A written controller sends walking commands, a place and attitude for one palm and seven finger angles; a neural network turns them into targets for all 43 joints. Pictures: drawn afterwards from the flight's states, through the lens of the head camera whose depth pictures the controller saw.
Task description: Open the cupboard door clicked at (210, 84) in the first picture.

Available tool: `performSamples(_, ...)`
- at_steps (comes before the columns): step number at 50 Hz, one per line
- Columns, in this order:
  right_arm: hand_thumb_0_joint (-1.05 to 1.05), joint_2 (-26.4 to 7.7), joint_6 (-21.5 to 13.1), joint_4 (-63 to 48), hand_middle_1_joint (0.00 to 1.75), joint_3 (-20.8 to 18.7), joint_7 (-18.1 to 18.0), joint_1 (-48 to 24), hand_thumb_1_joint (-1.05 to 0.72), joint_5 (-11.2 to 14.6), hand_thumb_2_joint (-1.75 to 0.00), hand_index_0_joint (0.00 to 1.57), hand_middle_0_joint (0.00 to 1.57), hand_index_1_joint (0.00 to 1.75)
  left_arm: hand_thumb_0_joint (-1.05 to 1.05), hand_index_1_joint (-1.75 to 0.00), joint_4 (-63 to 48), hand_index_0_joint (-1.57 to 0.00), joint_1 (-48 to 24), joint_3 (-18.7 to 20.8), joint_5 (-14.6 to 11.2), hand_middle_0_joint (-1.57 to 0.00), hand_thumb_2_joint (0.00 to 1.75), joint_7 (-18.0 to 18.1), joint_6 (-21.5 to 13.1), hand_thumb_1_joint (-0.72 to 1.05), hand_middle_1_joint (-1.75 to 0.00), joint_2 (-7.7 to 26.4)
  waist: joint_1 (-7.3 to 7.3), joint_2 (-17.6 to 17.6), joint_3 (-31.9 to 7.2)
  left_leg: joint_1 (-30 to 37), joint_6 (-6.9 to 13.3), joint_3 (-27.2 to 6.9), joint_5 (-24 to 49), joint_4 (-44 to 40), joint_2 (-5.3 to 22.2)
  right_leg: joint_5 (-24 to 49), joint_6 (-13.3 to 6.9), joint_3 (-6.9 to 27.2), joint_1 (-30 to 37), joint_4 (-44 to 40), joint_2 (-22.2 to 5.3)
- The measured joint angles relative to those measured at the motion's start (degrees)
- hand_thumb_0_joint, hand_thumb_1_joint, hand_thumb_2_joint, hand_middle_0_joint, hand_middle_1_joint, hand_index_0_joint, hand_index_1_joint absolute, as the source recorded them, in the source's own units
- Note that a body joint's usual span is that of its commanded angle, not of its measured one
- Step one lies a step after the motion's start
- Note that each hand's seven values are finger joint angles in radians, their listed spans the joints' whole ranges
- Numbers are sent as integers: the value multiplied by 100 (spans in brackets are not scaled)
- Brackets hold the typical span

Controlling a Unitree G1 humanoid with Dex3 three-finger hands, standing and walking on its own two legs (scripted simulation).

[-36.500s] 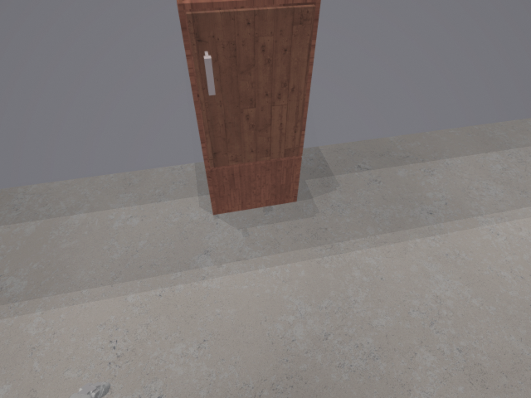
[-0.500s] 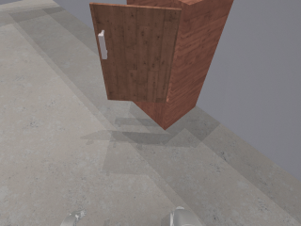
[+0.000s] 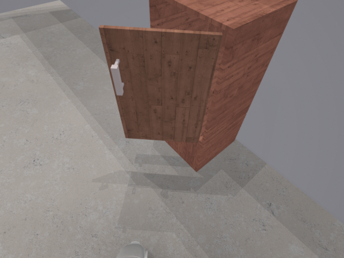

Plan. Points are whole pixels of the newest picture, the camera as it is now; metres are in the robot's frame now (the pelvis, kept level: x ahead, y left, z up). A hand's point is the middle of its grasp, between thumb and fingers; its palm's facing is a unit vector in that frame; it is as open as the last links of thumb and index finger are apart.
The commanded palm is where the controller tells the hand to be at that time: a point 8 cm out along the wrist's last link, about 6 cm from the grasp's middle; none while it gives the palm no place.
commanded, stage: take the last steps up to it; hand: left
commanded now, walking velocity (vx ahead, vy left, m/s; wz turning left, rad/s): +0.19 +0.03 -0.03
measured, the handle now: (118, 77) +0.70 +0.25 -0.01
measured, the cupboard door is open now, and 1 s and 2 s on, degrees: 46 46 46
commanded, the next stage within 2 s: come to a stop and stand still in 0.08 s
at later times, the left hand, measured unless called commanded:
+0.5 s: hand (106, 232) +0.20 +0.20 -0.17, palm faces -0.04 -0.97 -0.25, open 7.3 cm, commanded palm none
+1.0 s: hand out of the picture +0.12 +0.19 -0.17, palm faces +0.02 -0.97 -0.23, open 7.3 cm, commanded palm none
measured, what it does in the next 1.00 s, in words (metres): steps on the spot: left foot, then right foot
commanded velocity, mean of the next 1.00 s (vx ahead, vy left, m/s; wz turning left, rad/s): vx -0.07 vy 0.03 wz -0.01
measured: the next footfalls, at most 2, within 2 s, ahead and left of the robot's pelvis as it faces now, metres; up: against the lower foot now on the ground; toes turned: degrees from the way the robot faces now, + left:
left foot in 0.08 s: +0.16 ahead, +0.14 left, +0.00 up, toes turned +6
right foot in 0.52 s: +0.14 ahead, -0.11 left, +0.00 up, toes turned -8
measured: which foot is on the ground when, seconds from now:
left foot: up 0.00-0.06, down 0.08-0.54, up 0.56-1.00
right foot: down 0.00-0.10, up 0.12-0.50, down 0.52-1.00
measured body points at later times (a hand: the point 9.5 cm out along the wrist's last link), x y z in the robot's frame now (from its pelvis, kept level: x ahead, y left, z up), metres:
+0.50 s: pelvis +0.11 +0.01 -0.01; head +0.16 +0.00 +0.44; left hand +0.21 +0.25 -0.15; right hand +0.13 -0.23 -0.16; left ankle +0.12 +0.14 -0.74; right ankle +0.11 -0.11 -0.73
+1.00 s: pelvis +0.08 +0.00 +0.00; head +0.12 +0.00 +0.45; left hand +0.12 +0.24 -0.15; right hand +0.16 -0.25 -0.15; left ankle +0.07 +0.13 -0.73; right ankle +0.10 -0.11 -0.74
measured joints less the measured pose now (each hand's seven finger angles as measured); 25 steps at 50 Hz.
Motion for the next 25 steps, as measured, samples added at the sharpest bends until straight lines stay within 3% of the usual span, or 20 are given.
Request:
performSamples(4, 2, -166, -154, -97, 30, 13, 17, -278, -94, -6, -90, 20, 20, 30, 0, -30, 176, -20, 367, -37, 4, -20, 90, -28, 57, 93, -30, -66, 170, -80, -28, 667, 86, 254, 408, -1104, -237, -555, 216, 85, 100, 518, -187)
performSamples(8, 1, -53, -297, -273, 30, 106, -59, -521, -93, -50, -90, 20, 20, 30, 0, -30, 290, -20, 285, -89, -13, -20, 90, -15, 240, 92, -30, -82, 197, -263, 132, 816, 399, 520, 85, -738, -352, -1241, 64, 318, -952, 3143, -355)
performSamples(11, 1, 104, -297, -298, 30, 208, -126, -478, -92, -34, -90, 20, 20, 30, 1, -30, 212, -20, -3, -86, 8, -20, 90, -37, 301, 92, -30, -88, 160, -244, 163, 1128, 394, 592, 97, -1111, -399, -875, 104, 276, -1663, 4036, -415)
performSamples(17, -1, 153, -123, -135, 30, 230, -289, -358, -96, 11, -90, 21, 21, 30, 0, -30, -214, -20, -613, -62, -17, -20, 90, 29, 429, 92, -30, -56, 48, -187, 158, 1462, 377, 592, 211, -1620, -430, -385, 318, 345, -2052, 3062, -451)
performSamples(22, -1, 139, 108, -44, 30, 179, -276, -259, -94, -17, -90, 21, 21, 30, 0, -30, -495, -20, -953, 9, 8, -20, 90, 37, 587, 93, -30, 114, -81, -98, 170, 1456, 219, 565, 4, -1414, -240, -576, 309, 254, -1793, 2388, -327)
performSamples(25, 0, 65, 192, -23, 30, 103, -260, -174, -93, -4, -90, 21, 21, 30, 0, -30, -641, -20, -1056, 10, 8, -20, 90, 34, 567, 92, -30, 153, -136, 31, 181, 1378, 82, 556, -143, -1187, -131, -96, 262, 210, -1397, 1622, -276)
